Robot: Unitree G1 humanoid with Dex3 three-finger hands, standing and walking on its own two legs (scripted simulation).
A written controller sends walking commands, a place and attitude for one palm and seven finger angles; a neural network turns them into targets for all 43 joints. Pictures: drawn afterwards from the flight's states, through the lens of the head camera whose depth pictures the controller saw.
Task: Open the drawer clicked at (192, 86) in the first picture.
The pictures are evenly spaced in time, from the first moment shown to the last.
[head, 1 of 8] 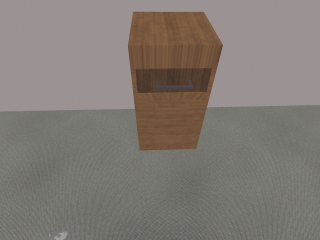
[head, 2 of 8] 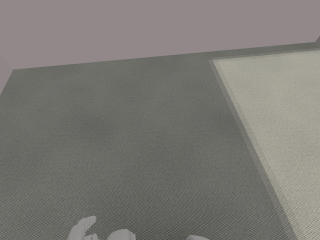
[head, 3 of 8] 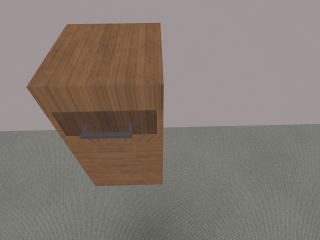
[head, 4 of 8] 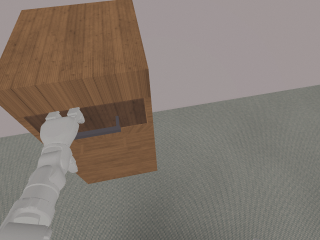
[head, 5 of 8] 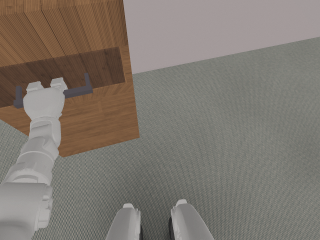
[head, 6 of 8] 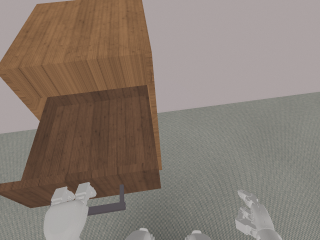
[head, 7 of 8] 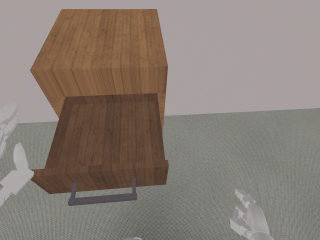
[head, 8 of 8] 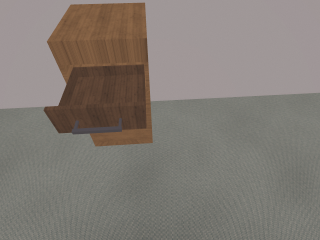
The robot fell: no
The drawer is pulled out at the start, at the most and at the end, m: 0.00 0.30 0.30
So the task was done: yes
